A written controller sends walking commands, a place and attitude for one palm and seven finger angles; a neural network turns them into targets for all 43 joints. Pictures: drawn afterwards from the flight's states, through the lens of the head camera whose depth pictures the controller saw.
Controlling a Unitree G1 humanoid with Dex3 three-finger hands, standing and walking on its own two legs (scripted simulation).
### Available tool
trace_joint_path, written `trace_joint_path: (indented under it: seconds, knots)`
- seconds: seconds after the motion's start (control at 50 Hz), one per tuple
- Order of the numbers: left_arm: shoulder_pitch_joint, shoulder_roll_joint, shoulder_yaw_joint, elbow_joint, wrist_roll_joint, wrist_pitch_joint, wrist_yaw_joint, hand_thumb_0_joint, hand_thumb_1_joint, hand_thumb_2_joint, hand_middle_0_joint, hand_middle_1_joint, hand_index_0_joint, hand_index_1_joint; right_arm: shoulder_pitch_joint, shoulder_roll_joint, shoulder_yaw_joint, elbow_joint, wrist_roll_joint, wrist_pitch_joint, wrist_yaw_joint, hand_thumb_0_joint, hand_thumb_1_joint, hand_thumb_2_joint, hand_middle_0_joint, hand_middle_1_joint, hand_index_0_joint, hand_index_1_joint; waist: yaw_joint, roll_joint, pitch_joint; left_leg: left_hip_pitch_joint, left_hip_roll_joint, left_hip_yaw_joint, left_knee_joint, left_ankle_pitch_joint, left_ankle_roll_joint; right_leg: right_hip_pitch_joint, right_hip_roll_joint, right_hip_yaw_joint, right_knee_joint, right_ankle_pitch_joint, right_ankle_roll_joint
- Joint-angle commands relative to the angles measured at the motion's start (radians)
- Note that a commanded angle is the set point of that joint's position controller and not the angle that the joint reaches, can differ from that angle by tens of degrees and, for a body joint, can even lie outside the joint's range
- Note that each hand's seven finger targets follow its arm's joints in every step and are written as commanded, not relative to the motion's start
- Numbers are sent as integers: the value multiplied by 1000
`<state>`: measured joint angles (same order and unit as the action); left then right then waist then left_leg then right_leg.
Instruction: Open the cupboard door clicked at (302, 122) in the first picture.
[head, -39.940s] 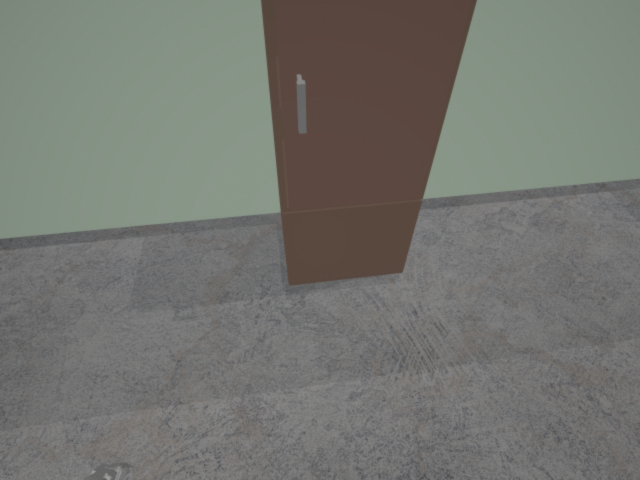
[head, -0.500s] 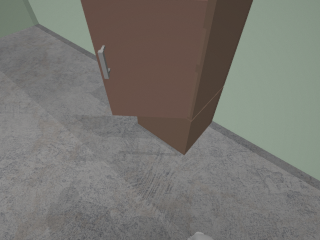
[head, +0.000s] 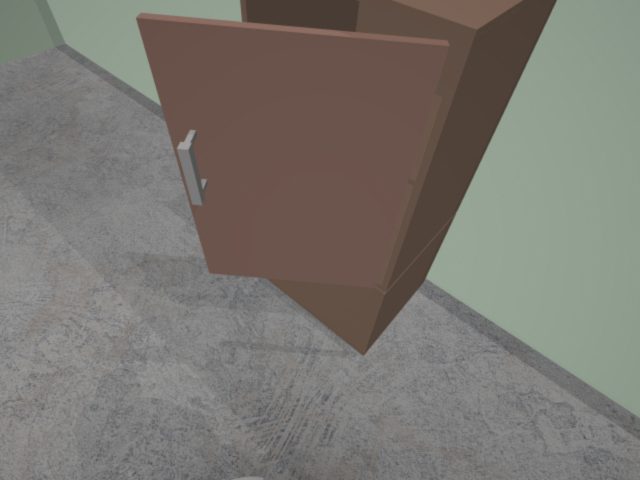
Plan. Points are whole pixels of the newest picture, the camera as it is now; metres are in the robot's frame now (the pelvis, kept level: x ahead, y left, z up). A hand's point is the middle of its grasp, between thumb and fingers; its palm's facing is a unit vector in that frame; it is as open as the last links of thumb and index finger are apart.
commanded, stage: come to a stop and stand still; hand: left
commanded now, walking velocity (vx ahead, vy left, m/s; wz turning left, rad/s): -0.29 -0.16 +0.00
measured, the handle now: (195, 168) +0.57 +0.27 +0.02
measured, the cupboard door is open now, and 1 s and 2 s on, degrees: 36 36 36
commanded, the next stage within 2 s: look again from close up in 0.80 s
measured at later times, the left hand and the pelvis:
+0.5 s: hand out of the picture +0.02 +0.14 -0.16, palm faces +0.01 -0.97 -0.23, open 7.4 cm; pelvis -0.03 -0.04 +0.00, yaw -1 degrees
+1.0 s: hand out of the picture -0.04 +0.12 -0.17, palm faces +0.00 -0.98 -0.17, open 7.4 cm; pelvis -0.04 -0.04 +0.01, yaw -1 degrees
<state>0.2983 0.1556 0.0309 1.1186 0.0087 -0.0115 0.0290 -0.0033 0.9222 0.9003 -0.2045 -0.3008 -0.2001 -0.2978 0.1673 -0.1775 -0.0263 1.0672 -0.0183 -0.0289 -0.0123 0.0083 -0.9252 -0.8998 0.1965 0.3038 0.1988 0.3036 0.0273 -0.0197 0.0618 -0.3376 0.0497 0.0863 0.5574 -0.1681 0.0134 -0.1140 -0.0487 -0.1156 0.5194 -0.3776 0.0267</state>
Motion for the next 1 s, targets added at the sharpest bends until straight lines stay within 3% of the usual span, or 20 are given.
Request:
trace_joint_path:
  seconds: [0.0,0.04,0.12,0.2,0.26,0.28,0.3,0.32,0.34,0.4,0.48,0.52,0.54,0.6,0.7,0.86,0.88,0.9,0.92,0.98]
  knots:
    - [68,88,0,-48,-3,33,16,0,900,900,-200,-300,-200,-300,104,-162,-24,-8,8,19,-39,0,-900,-900,200,300,200,300,-36,275,-77,214,262,-241,-175,781,128,-138,-22,33,121,-97,7]
    - [52,112,9,-65,-2,48,12,0,900,900,-200,-300,-200,-300,103,-187,-39,-19,5,29,-52,0,-900,-900,200,300,200,300,-46,229,-112,270,311,-255,-165,874,179,-209,-16,82,305,-217,1]
    - [8,104,32,-114,4,60,3,0,900,900,-200,-300,-200,-300,67,-216,-67,-62,-4,47,-53,0,-900,-900,200,300,200,300,-54,140,-195,288,327,-235,-142,709,210,-300,9,122,478,-202,3]
    - [15,81,36,-145,8,63,-6,0,900,900,-200,-300,-200,-300,-2,-201,-69,-92,-10,48,-41,0,-900,-900,200,300,200,300,-31,195,-176,156,292,-189,-193,367,168,-221,5,94,352,-139,-4]
    - [84,81,35,-128,12,54,-9,0,900,900,-200,-300,-200,-300,-22,-192,-68,-103,-6,55,-26,0,-900,-900,200,300,200,300,4,142,-141,6,224,-180,-187,18,108,-43,24,39,61,43,-13]
    - [109,108,38,-124,18,50,-6,0,900,900,-200,-300,-200,-300,-19,-167,-67,-106,0,60,-19,0,-900,-900,200,300,200,300,14,73,-116,-68,165,-146,-142,-116,65,19,4,69,-69,103,-23]
    - [88,173,44,-139,28,42,-2,0,900,900,-200,-300,-200,-300,-12,-109,-61,-118,6,69,-11,0,-900,-900,200,300,200,300,5,-132,-60,-128,47,-69,-11,-281,-4,-48,-144,273,-237,-6,-78]
    - [-2,233,44,-169,27,40,-3,0,900,900,-200,-300,-200,-300,-27,-74,-52,-138,8,78,3,0,-900,-900,200,300,200,300,-14,-262,1,-90,-28,-16,129,-325,-39,-220,-288,391,-353,-138,-161]
    - [-58,229,41,-188,25,32,-1,0,900,900,-200,-300,-200,-300,-46,-82,-51,-140,4,82,8,0,-900,-900,200,300,200,300,-10,-194,2,-19,-23,-51,234,-329,-31,-323,-300,390,-371,-178,-189]
    - [-131,181,26,-177,20,18,-2,0,900,900,-200,-300,-200,-300,20,-71,-46,-83,2,77,6,0,-900,-900,200,300,200,300,-49,-183,31,-15,-22,-67,295,-248,-24,-270,-204,266,-274,107,-176]
    - [-87,163,18,-128,7,8,0,0,900,900,-200,-300,-200,-300,100,-46,-23,-27,4,52,-4,0,-900,-900,200,300,200,300,-50,-83,-27,130,-15,-65,-89,-87,-32,-151,-152,206,-140,278,-127]
    - [-35,116,5,-110,-8,7,-5,0,900,900,-200,-300,-200,-300,97,-102,-13,-11,-2,24,-15,0,-900,-900,200,300,200,300,-9,83,-58,152,112,-205,-191,156,18,-111,-58,152,-101,230,-50]
    - [-33,107,3,-102,-3,8,-4,0,900,900,-200,-300,-200,-300,89,-116,-13,-8,0,24,-16,0,-900,-900,200,300,200,300,-2,43,-52,90,126,-212,-207,64,21,-50,-41,150,-141,160,-42]
    - [-46,121,4,-65,-7,11,-4,0,900,900,-200,-300,-200,-300,95,-91,-3,29,3,17,-23,0,-900,-900,200,300,200,300,-6,135,-69,104,81,-163,-213,94,1,2,-56,140,-132,246,-48]
    - [-39,115,-1,-38,-6,9,-4,0,900,900,-200,-300,-200,-300,132,-69,-2,51,3,26,-23,0,-900,-900,200,300,200,300,-17,16,-8,115,49,-129,-229,-30,-13,-46,-63,163,-210,155,-54]
    - [0,85,-5,-15,-3,1,0,0,900,900,-200,-300,-200,-300,169,-44,3,65,3,23,-25,0,-900,-900,200,300,200,300,-27,-8,16,139,42,-115,-231,-25,-11,-78,-61,165,-231,141,-55]
    - [106,101,-19,11,13,-29,42,0,900,900,-200,-300,-200,-300,51,-86,3,-7,13,2,-10,0,-900,-900,200,300,200,300,22,61,41,90,43,-68,-21,-2,-31,-112,-116,215,-187,491,-42]
    - [53,153,-11,-39,8,-39,36,0,900,900,-200,-300,-200,-300,129,-19,8,-35,9,13,-5,0,-900,-900,200,300,200,300,-52,53,-48,103,10,-84,-32,-134,-23,-98,-157,264,-197,328,-83]
    - [15,145,-13,-56,6,-40,28,0,900,900,-200,-300,-200,-300,175,-30,10,-25,7,13,-3,0,-900,-900,200,300,200,300,-67,46,-63,130,17,-90,-54,-117,-17,-148,-127,228,-188,111,-102]
    - [21,102,-19,-64,6,-34,16,0,900,900,-200,-300,-200,-300,187,-41,16,-43,2,0,-3,0,-900,-900,200,300,200,300,-49,63,-21,92,41,-125,-116,-11,12,-147,-52,160,-119,104,-79]
